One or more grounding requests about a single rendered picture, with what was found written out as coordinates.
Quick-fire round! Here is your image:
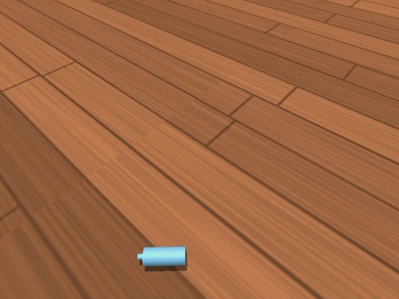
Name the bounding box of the bottle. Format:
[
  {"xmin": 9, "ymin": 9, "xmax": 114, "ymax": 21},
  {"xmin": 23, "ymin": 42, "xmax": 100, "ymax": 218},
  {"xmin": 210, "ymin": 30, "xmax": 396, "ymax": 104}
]
[{"xmin": 137, "ymin": 246, "xmax": 186, "ymax": 266}]

